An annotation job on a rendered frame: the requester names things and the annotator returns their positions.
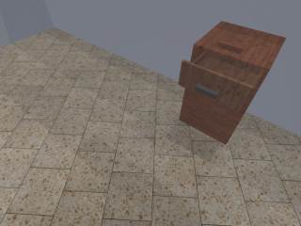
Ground cabinet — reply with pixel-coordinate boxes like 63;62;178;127
179;21;286;145

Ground drawer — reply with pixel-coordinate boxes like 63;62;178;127
178;50;263;112

